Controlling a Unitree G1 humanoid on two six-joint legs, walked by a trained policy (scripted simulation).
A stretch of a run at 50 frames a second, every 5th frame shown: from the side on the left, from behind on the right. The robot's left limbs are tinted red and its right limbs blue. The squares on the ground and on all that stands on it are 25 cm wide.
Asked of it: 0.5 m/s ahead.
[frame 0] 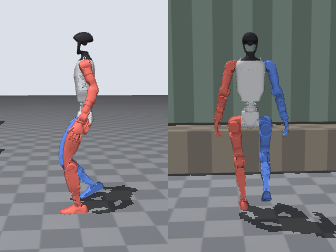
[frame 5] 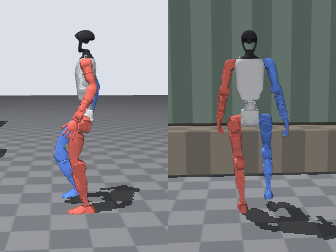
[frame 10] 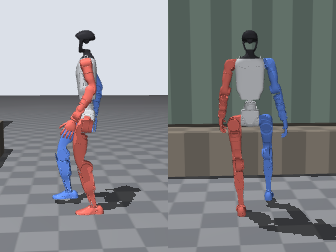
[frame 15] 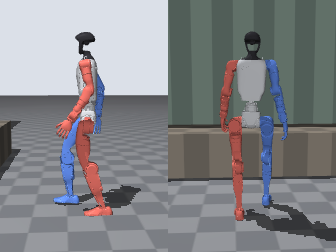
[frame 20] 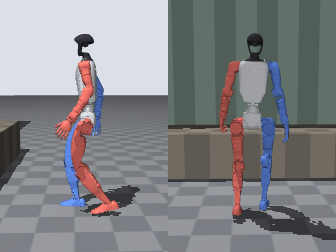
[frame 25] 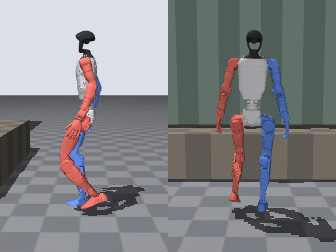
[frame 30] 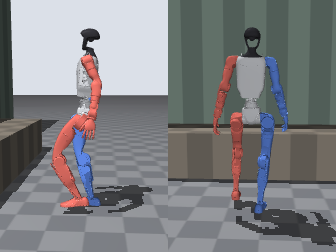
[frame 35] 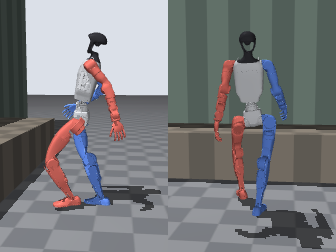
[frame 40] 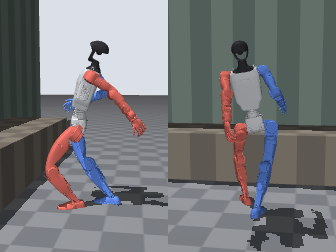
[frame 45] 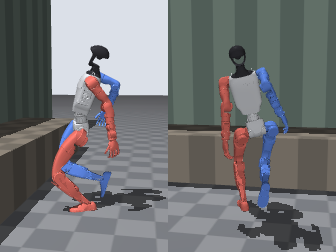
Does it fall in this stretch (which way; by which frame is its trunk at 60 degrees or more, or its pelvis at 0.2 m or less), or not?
no
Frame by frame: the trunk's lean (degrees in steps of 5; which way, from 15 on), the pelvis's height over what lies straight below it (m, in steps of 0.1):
0: 0, 0.8
5: 0, 0.8
10: 0, 0.8
15: 5, 0.8
20: 5, 0.8
25: 5, 0.8
30: 5, 0.8
35: 15 backward, 0.7
40: 20 backward and to its left, 0.7
45: 25 backward and to its left, 0.7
